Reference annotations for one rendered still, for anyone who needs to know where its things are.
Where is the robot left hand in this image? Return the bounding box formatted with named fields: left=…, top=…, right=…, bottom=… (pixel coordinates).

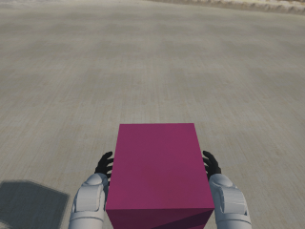
left=94, top=151, right=114, bottom=186

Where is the carton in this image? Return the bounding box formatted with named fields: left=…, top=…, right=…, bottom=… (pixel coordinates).
left=105, top=123, right=215, bottom=229

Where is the robot right forearm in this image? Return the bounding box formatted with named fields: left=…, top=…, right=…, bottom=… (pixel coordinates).
left=209, top=174, right=253, bottom=229

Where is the robot right hand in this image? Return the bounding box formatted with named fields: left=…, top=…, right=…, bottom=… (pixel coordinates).
left=202, top=151, right=221, bottom=181

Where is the robot left forearm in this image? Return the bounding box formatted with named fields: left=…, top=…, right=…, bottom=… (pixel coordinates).
left=68, top=173, right=109, bottom=229

